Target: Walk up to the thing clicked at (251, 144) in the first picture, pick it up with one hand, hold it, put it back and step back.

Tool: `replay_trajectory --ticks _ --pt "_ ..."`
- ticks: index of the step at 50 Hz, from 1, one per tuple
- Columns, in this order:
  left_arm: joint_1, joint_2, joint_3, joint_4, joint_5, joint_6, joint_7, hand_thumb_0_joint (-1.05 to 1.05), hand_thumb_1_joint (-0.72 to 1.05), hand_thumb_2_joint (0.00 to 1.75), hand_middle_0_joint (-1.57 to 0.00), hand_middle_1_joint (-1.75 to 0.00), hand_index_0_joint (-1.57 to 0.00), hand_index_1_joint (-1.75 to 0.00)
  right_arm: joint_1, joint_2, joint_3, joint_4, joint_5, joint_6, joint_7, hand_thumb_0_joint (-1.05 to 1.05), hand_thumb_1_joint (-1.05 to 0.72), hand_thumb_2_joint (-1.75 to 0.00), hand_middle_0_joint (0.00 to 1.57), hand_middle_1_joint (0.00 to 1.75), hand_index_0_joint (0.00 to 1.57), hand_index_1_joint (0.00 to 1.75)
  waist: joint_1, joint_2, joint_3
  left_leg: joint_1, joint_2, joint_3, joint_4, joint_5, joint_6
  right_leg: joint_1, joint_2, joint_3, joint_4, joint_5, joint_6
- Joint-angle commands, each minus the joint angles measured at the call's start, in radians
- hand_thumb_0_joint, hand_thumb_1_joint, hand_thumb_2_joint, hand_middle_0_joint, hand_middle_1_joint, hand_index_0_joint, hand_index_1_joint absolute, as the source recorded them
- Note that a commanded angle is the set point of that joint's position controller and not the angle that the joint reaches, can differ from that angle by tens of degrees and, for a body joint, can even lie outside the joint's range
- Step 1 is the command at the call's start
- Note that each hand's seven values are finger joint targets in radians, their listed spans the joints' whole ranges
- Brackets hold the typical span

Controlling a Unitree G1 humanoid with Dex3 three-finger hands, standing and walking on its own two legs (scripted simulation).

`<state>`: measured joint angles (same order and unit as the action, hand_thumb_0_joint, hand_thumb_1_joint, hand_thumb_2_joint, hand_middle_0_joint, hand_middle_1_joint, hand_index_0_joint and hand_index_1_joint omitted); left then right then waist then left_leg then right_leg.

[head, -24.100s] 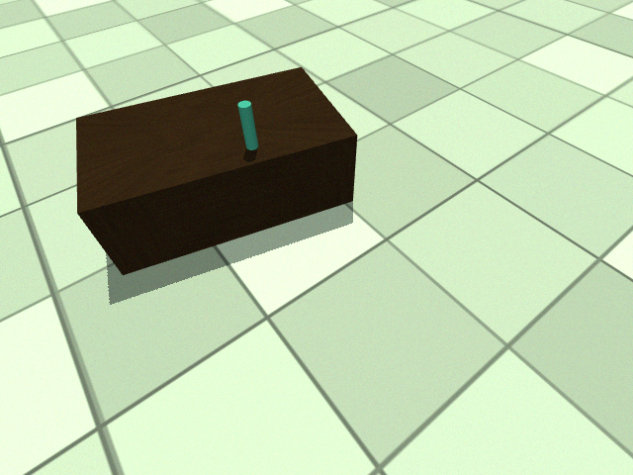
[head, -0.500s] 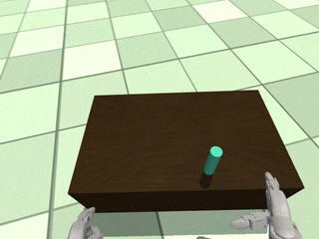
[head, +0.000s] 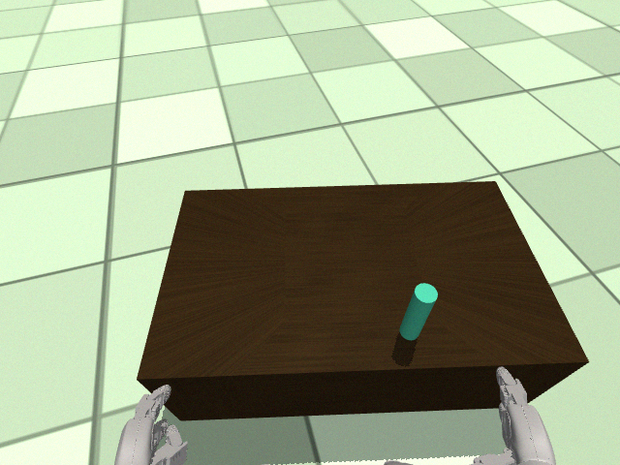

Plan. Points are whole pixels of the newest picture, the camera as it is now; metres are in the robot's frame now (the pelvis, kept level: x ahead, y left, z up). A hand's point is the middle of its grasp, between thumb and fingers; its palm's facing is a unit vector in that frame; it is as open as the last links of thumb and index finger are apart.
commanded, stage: home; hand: right
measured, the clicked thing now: (417, 313) +0.46 -0.20 -0.29
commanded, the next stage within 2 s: stand in 1.58 s
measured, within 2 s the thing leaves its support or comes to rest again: neither
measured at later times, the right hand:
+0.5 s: hand out of the picture +0.07 -0.26 -0.11, palm faces +0.00 +0.93 -0.37, open 17.5 cm
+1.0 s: hand out of the picture +0.03 -0.26 -0.11, palm faces -0.01 +0.93 -0.36, open 17.4 cm
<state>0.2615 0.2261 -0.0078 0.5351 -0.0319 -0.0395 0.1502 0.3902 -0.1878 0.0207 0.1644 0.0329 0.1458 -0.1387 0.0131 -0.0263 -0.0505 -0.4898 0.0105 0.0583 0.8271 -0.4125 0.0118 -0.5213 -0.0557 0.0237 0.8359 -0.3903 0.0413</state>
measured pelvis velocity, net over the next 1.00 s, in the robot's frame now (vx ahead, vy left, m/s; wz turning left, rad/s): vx -0.01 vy -0.01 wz -0.02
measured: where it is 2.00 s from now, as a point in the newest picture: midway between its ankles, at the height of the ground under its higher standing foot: outside the picture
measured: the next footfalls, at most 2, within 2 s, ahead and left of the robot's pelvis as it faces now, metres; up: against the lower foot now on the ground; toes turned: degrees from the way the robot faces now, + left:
none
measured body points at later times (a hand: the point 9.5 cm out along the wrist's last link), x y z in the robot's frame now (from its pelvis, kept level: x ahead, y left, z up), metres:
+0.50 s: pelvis +0.00 -0.01 +0.04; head -0.01 +0.00 +0.49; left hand +0.07 +0.27 -0.10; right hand +0.07 -0.31 -0.08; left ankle +0.01 +0.11 -0.70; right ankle +0.02 -0.15 -0.70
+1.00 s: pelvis -0.01 -0.01 +0.04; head -0.02 +0.00 +0.49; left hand +0.05 +0.28 -0.10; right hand +0.03 -0.31 -0.09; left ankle +0.01 +0.11 -0.70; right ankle +0.02 -0.15 -0.70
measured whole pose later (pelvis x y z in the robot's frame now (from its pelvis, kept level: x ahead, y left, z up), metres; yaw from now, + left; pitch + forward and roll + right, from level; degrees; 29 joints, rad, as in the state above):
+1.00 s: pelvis -0.01 -0.01 +0.04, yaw -1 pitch -4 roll +0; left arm 0.17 0.33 0.00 1.12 0.02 0.02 0.01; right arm 0.19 -0.33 0.01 1.11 -0.02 0.01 -0.02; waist 0.00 -0.02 0.04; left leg -0.12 0.04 0.06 0.38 -0.19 -0.01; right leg -0.14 -0.02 0.01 0.37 -0.15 0.02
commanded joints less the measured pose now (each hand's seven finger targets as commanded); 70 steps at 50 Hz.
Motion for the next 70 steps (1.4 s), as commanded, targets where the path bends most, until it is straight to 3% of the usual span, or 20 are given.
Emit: replay_trajectory --ticks 1,2,3,4,5,9,14,20,23,27,29,33,34,36,38,40,46,51,56,70 --pt "-0.127 0.181 0.063 0.012 0.146 -0.011 -0.047 0.00 0.90 0.90 -0.20 -0.30 -0.20 -0.30 -0.120 -0.295 -0.113 0.171 -0.122 -0.104 0.050 0.00 0.55 -0.05 0.05 0.05 0.05 0.05 -0.030 0.082 -0.063 0.161 0.069 -0.123 -0.248 0.079 0.003 0.078 0.009 0.006 -0.136 0.140 -0.055" --pt "-0.098 0.195 0.082 0.032 0.147 0.010 -0.069 0.00 0.90 0.90 -0.20 -0.30 -0.20 -0.30 -0.089 -0.298 -0.127 0.205 -0.135 -0.127 0.073 0.00 0.58 -0.03 0.05 0.05 0.05 0.05 -0.032 0.089 -0.062 0.195 0.108 -0.162 -0.283 0.057 0.021 0.048 0.022 -0.008 -0.128 0.118 -0.046" --pt "-0.085 0.197 0.079 0.037 0.138 0.016 -0.083 0.00 0.90 0.90 -0.20 -0.30 -0.20 -0.30 -0.106 -0.299 -0.119 0.217 -0.130 -0.146 0.088 0.00 0.56 -0.04 0.05 0.05 0.05 0.05 -0.012 0.117 -0.061 0.135 0.130 -0.195 -0.315 0.045 0.030 0.115 0.010 -0.005 -0.145 0.107 -0.050" --pt "-0.097 0.208 0.076 0.047 0.120 0.015 -0.098 0.00 0.90 0.90 -0.20 -0.30 -0.20 -0.30 -0.125 -0.300 -0.111 0.243 -0.122 -0.160 0.096 0.00 0.57 -0.04 0.05 0.05 0.05 0.05 -0.010 0.115 -0.063 0.144 0.134 -0.185 -0.328 0.069 0.030 0.154 0.009 0.001 -0.160 0.114 -0.053" --pt "-0.086 0.207 0.072 0.070 0.111 0.014 -0.111 0.00 0.90 0.90 -0.20 -0.30 -0.20 -0.30 -0.157 -0.294 -0.105 0.274 -0.109 -0.166 0.103 0.00 0.58 -0.04 0.05 0.05 0.05 0.05 0.004 0.095 -0.059 0.149 0.122 -0.159 -0.318 0.090 0.026 0.172 0.005 0.013 -0.203 0.137 -0.053" --pt "-0.095 0.200 0.064 0.161 0.089 0.016 -0.132 0.00 0.90 0.90 -0.20 -0.30 -0.20 -0.30 -0.191 -0.259 -0.080 0.412 -0.079 -0.170 0.110 0.00 0.54 -0.06 0.05 0.05 0.05 0.05 -0.012 -0.008 -0.012 0.179 0.081 -0.095 -0.313 0.141 0.010 0.224 -0.010 0.045 -0.315 0.206 -0.053" --pt "-0.083 0.210 0.062 0.248 0.077 0.030 -0.126 0.00 0.90 0.90 -0.20 -0.30 -0.20 -0.30 -0.192 -0.283 -0.081 0.558 -0.076 -0.173 0.106 0.00 0.58 -0.03 0.05 0.05 0.05 0.05 -0.018 0.015 -0.001 0.278 0.092 -0.086 -0.366 0.301 0.006 0.288 -0.020 0.049 -0.374 0.320 -0.052" --pt "-0.094 0.254 0.065 0.339 0.072 0.039 -0.121 0.00 0.90 0.90 -0.20 -0.30 -0.20 -0.30 -0.206 -0.317 -0.079 0.689 -0.069 -0.167 0.101 0.00 0.58 -0.03 0.05 0.05 0.05 0.05 -0.019 0.025 0.052 0.285 0.095 -0.089 -0.452 0.236 -0.001 0.341 -0.024 0.061 -0.460 0.260 -0.048" --pt "-0.087 0.262 0.061 0.380 0.069 0.039 -0.121 0.00 0.90 0.90 -0.20 -0.30 -0.20 -0.30 -0.220 -0.321 -0.074 0.736 -0.064 -0.171 0.099 0.00 0.57 -0.04 0.05 0.05 0.05 0.05 -0.013 0.009 0.034 0.349 0.102 -0.087 -0.462 0.307 -0.004 0.355 -0.034 0.066 -0.486 0.309 -0.049" --pt "-0.107 0.268 0.058 0.419 0.066 0.044 -0.122 0.00 0.90 0.90 -0.20 -0.30 -0.20 -0.30 -0.217 -0.337 -0.068 0.792 -0.062 -0.172 0.096 0.00 0.57 -0.04 0.05 0.05 0.05 0.05 -0.014 0.032 0.065 0.330 0.109 -0.095 -0.511 0.257 -0.008 0.372 -0.030 0.063 -0.502 0.284 -0.044" --pt "-0.113 0.276 0.057 0.435 0.064 0.042 -0.124 0.00 0.90 0.90 -0.20 -0.30 -0.20 -0.30 -0.226 -0.337 -0.065 0.809 -0.061 -0.172 0.097 0.00 0.56 -0.04 0.05 0.05 0.05 0.05 -0.011 0.028 0.057 0.339 0.107 -0.092 -0.515 0.277 -0.010 0.396 -0.037 0.067 -0.514 0.294 -0.045" --pt "-0.111 0.285 0.052 0.467 0.066 0.045 -0.128 0.00 0.90 0.90 -0.20 -0.30 -0.20 -0.30 -0.236 -0.341 -0.062 0.840 -0.061 -0.165 0.100 0.00 0.55 -0.05 0.05 0.05 0.05 0.05 -0.005 0.008 0.104 0.331 0.099 -0.087 -0.524 0.178 -0.009 0.342 -0.034 0.077 -0.561 0.170 -0.042" --pt "-0.137 0.289 0.054 0.467 0.066 0.045 -0.128 0.00 0.90 0.90 -0.20 -0.30 -0.20 -0.30 -0.222 -0.341 -0.062 0.847 -0.062 -0.164 0.100 0.00 0.57 -0.04 0.05 0.05 0.05 0.05 -0.019 0.014 0.092 0.324 0.100 -0.086 -0.531 0.163 -0.007 0.352 -0.033 0.077 -0.556 0.170 -0.044" --pt "-0.119 0.287 0.050 0.481 0.065 0.043 -0.130 0.00 0.90 0.90 -0.20 -0.30 -0.20 -0.30 -0.233 -0.342 -0.060 0.856 -0.061 -0.163 0.103 0.00 0.55 -0.05 0.05 0.05 0.05 0.05 -0.008 0.008 0.105 0.326 0.098 -0.087 -0.529 0.147 -0.006 0.330 -0.034 0.079 -0.574 0.142 -0.039" --pt "-0.149 0.300 0.052 0.484 0.063 0.041 -0.130 0.00 0.90 0.90 -0.20 -0.30 -0.20 -0.30 -0.219 -0.339 -0.058 0.866 -0.062 -0.162 0.105 0.00 0.56 -0.05 0.05 0.05 0.05 0.05 -0.021 -0.005 0.108 0.318 0.095 -0.083 -0.529 0.144 -0.006 0.331 -0.040 0.090 -0.578 0.119 -0.041" --pt "-0.137 0.289 0.047 0.493 0.060 0.040 -0.131 0.00 0.90 0.90 -0.20 -0.30 -0.20 -0.30 -0.237 -0.352 -0.059 0.870 -0.061 -0.166 0.106 0.00 0.56 -0.05 0.05 0.05 0.05 0.05 -0.011 0.025 0.083 0.340 0.107 -0.093 -0.533 0.169 -0.001 0.351 -0.041 0.082 -0.566 0.177 -0.044" --pt "-0.144 0.296 0.046 0.515 0.061 0.038 -0.133 0.00 0.90 0.90 -0.20 -0.30 -0.20 -0.30 -0.251 -0.351 -0.051 0.880 -0.059 -0.167 0.107 0.00 0.54 -0.05 0.05 0.05 0.05 0.05 -0.006 0.018 0.083 0.312 0.113 -0.103 -0.559 0.137 0.001 0.371 -0.038 0.071 -0.553 0.202 -0.039" --pt "-0.144 0.302 0.040 0.524 0.059 0.039 -0.135 0.00 0.90 0.90 -0.20 -0.30 -0.20 -0.30 -0.240 -0.357 -0.054 0.892 -0.056 -0.164 0.112 0.00 0.53 -0.06 0.05 0.05 0.05 0.05 -0.017 0.001 0.098 0.353 0.106 -0.098 -0.540 0.125 0.001 0.294 -0.045 0.088 -0.586 0.109 -0.043" --pt "-0.148 0.298 0.039 0.530 0.055 0.034 -0.136 0.00 0.90 0.90 -0.20 -0.30 -0.20 -0.30 -0.253 -0.353 -0.051 0.893 -0.056 -0.168 0.112 0.00 0.54 -0.06 0.05 0.05 0.05 0.05 -0.016 0.032 0.074 0.322 0.119 -0.106 -0.560 0.135 0.007 0.363 -0.044 0.075 -0.553 0.211 -0.044" --pt "-0.160 0.302 0.037 0.542 0.052 0.031 -0.137 0.00 0.90 0.90 -0.20 -0.30 -0.20 -0.30 -0.278 -0.360 -0.052 0.902 -0.049 -0.171 0.115 0.00 0.54 -0.06 0.05 0.05 0.05 0.05 -0.019 0.020 0.065 0.360 0.119 -0.103 -0.557 0.219 0.006 0.370 -0.053 0.071 -0.551 0.252 -0.045"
